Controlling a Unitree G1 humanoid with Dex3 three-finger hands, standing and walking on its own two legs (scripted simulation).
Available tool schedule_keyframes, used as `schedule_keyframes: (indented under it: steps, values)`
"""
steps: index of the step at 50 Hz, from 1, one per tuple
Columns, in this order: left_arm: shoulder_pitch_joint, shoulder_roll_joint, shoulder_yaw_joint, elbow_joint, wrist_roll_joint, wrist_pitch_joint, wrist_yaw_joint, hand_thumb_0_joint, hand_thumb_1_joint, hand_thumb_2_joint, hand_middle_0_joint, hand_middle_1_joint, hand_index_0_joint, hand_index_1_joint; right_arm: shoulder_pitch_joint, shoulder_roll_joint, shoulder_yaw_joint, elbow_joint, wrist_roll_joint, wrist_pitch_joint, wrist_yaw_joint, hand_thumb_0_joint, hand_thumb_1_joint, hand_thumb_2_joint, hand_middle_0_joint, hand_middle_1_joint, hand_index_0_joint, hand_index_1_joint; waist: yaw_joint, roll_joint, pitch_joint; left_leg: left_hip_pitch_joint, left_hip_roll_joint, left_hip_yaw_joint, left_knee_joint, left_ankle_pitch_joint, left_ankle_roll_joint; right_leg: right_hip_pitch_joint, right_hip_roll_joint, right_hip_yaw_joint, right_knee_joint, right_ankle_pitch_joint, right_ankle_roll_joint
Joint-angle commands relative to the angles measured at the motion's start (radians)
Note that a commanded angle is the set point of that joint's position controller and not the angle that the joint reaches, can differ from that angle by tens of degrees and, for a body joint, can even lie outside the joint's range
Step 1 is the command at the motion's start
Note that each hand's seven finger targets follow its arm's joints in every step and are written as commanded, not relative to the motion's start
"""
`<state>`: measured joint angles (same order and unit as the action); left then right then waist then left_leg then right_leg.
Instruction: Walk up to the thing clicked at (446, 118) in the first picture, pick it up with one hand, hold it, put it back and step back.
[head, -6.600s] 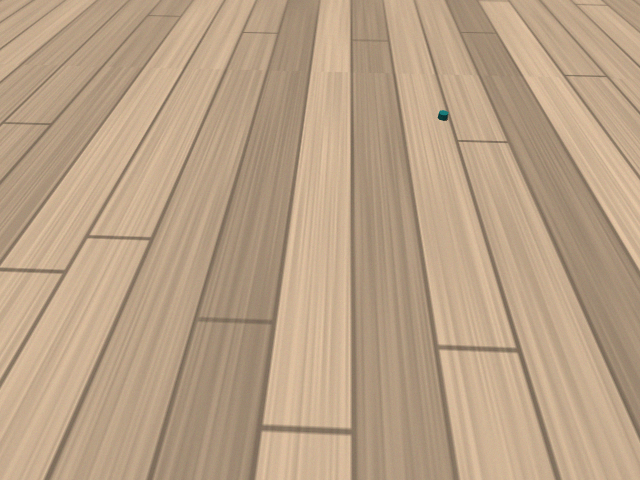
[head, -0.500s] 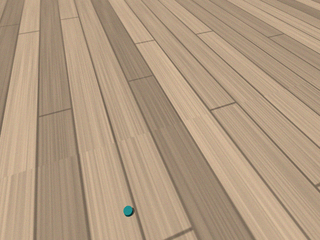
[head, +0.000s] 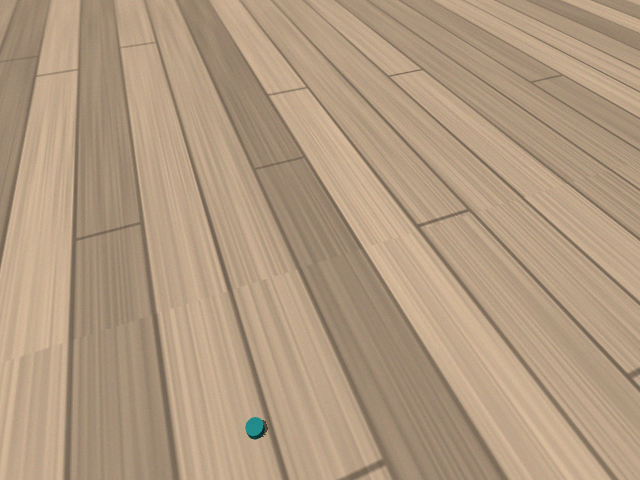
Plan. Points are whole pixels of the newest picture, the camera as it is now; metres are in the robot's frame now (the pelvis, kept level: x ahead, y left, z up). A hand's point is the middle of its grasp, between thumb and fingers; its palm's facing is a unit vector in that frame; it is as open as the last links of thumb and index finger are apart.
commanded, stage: stand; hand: left
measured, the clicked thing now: (255, 428) +0.42 +0.22 -0.77
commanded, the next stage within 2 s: none
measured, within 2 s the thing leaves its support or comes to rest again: neither
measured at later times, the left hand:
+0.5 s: hand out of the picture +0.07 +0.25 -0.16, palm faces -0.02 -0.94 -0.34, open 7.4 cm
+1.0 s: hand out of the picture +0.07 +0.25 -0.15, palm faces -0.01 -0.94 -0.35, open 7.4 cm
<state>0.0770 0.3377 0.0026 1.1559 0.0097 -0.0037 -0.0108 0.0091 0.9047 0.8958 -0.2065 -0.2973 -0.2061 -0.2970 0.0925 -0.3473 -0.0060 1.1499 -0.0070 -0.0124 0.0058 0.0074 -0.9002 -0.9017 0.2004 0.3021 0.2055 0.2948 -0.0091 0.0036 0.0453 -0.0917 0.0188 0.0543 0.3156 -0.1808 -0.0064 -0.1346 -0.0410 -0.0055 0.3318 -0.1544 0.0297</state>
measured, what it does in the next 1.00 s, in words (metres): stands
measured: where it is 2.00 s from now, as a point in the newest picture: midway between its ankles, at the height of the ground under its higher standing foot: outside the picture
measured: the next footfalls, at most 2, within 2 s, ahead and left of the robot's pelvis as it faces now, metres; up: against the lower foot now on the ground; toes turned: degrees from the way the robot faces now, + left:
none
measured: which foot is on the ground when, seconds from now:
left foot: down 0.00-1.00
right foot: down 0.00-1.00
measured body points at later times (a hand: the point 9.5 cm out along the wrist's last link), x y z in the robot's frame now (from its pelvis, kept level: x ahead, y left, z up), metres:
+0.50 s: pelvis +0.00 +0.00 +0.00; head +0.01 -0.01 +0.45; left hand +0.07 +0.30 -0.13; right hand +0.08 -0.30 -0.13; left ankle +0.00 +0.12 -0.75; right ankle +0.02 -0.14 -0.75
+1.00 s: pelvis +0.00 -0.01 +0.00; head +0.01 -0.01 +0.45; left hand +0.07 +0.30 -0.13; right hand +0.09 -0.30 -0.14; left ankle +0.00 +0.12 -0.75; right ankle +0.02 -0.14 -0.75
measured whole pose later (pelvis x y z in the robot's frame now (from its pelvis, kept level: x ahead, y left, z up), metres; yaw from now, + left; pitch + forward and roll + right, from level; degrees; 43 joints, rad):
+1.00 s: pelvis +0.00 -0.01 +0.00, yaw +2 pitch -2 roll +0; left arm 0.11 0.35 -0.01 1.14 0.01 -0.01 -0.01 0.01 0.90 0.90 -0.21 -0.30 -0.21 -0.30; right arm 0.10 -0.36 0.00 1.14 -0.01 -0.01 0.01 0.01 -0.90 -0.90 0.20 0.30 0.21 0.29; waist 0.00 0.01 0.04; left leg -0.10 0.02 0.02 0.31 -0.18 -0.01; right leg -0.12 -0.04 -0.04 0.32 -0.16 0.02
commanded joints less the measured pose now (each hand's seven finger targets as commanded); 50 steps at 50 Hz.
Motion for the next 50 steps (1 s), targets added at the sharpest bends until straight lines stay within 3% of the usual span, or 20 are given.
schedule_keyframes:
  steps: [1, 8, 21, 29, 35, 39, 43, 50]
  values:
    - [-0.054, 0.225, 0.04, -0.063, -0.004, -0.027, 0.019, 0.0, 0.9, 0.9, -0.2, -0.3, -0.2, -0.3, -0.046, -0.217, -0.039, -0.06, -0.003, -0.022, -0.012, 0.0, -0.9, -0.9, 0.2, 0.3, 0.2, 0.3, 0.001, -0.006, -0.09, 0.007, 0.125, -0.109, -0.052, 0.161, 0.015, 0.031, -0.098, 0.079, -0.055, 0.145, -0.037]
    - [-0.036, 0.223, 0.035, -0.066, 0.0, -0.026, 0.017, 0.0, 0.9, 0.9, -0.2, -0.3, -0.2, -0.3, -0.053, -0.216, -0.037, -0.058, -0.002, -0.018, -0.008, 0.0, -0.9, -0.9, 0.2, 0.3, 0.2, 0.3, 0.004, -0.016, -0.08, -0.009, 0.121, -0.114, -0.072, 0.07, 0.016, 0.017, -0.093, 0.071, -0.07, 0.054, -0.036]
    - [-0.026, 0.235, 0.034, -0.069, -0.002, -0.028, 0.017, 0.0, 0.9, 0.9, -0.2, -0.3, -0.2, -0.3, -0.038, -0.218, -0.035, -0.054, -0.004, -0.017, -0.005, 0.0, -0.9, -0.9, 0.2, 0.3, 0.2, 0.3, 0.0, -0.01, -0.076, -0.03, 0.12, -0.121, -0.066, 0.056, 0.019, 0.032, -0.101, 0.074, -0.073, 0.052, -0.04]
    - [-0.02, 0.23, 0.032, -0.071, -0.004, -0.029, 0.018, 0.0, 0.9, 0.9, -0.2, -0.3, -0.2, -0.3, -0.038, -0.22, -0.033, -0.055, -0.004, -0.019, -0.007, 0.0, -0.9, -0.9, 0.2, 0.3, 0.2, 0.3, 0.005, -0.004, -0.085, -0.017, 0.12, -0.121, -0.056, 0.125, 0.016, 0.039, -0.104, 0.07, -0.066, 0.102, -0.041]
    - [-0.016, 0.226, 0.034, -0.066, -0.002, -0.024, 0.015, 0.0, 0.9, 0.9, -0.2, -0.3, -0.2, -0.3, -0.034, -0.225, -0.031, -0.053, -0.003, -0.018, -0.007, 0.0, -0.9, -0.9, 0.2, 0.3, 0.2, 0.3, 0.009, -0.001, -0.068, -0.034, 0.117, -0.125, -0.07, 0.058, 0.016, 0.037, -0.1, 0.067, -0.071, 0.047, -0.04]
    - [-0.014, 0.227, 0.034, -0.072, 0.001, -0.026, 0.018, 0.0, 0.9, 0.9, -0.2, -0.3, -0.2, -0.3, -0.034, -0.222, -0.031, -0.058, -0.002, -0.019, -0.009, 0.0, -0.9, -0.9, 0.2, 0.3, 0.2, 0.3, 0.008, -0.006, -0.082, -0.014, 0.121, -0.123, -0.055, 0.129, 0.018, 0.044, -0.106, 0.065, -0.063, 0.119, -0.042]
    - [-0.022, 0.233, 0.036, -0.073, -0.003, -0.026, 0.018, 0.0, 0.9, 0.9, -0.2, -0.3, -0.2, -0.3, -0.026, -0.219, -0.031, -0.059, -0.003, -0.017, -0.009, 0.0, -0.9, -0.9, 0.2, 0.3, 0.2, 0.3, 0.004, -0.017, -0.075, -0.018, 0.12, -0.123, -0.059, 0.11, 0.017, 0.037, -0.104, 0.065, -0.066, 0.086, -0.042]
    - [-0.014, 0.226, 0.035, -0.071, 0.001, -0.024, 0.017, 0.0, 0.9, 0.9, -0.2, -0.3, -0.2, -0.3, -0.027, -0.223, -0.03, -0.062, -0.002, -0.019, -0.01, 0.0, -0.9, -0.9, 0.2, 0.3, 0.2, 0.3, 0.009, -0.007, -0.081, -0.014, 0.123, -0.123, -0.057, 0.134, 0.019, 0.048, -0.107, 0.065, -0.062, 0.121, -0.043]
